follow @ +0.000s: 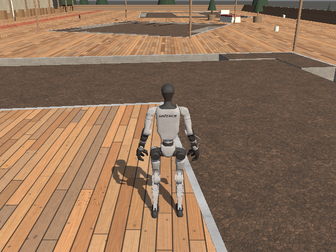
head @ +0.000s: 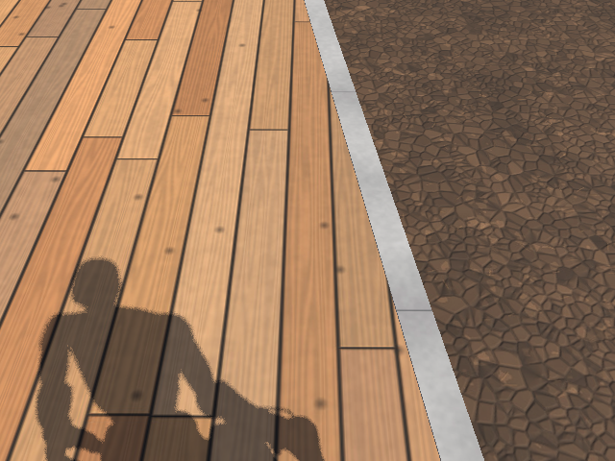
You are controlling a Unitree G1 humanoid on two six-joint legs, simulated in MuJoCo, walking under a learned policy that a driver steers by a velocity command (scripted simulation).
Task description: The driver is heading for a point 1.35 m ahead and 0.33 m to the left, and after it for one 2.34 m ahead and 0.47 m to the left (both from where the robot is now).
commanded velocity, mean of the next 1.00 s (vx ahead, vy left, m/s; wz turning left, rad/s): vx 0.44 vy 0.00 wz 0.00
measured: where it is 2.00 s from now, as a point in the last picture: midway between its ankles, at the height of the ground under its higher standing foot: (301, 325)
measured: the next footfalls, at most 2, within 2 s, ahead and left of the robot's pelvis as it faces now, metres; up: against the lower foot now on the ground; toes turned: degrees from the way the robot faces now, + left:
right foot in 0.50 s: +0.40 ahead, -0.10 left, +0.00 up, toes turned +0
left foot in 1.04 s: +0.67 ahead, +0.15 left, +0.00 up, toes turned +3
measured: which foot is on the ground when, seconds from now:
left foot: down 0.00-0.50, up 0.52-1.00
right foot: down 0.00-0.16, up 0.18-0.48, down 0.50-1.00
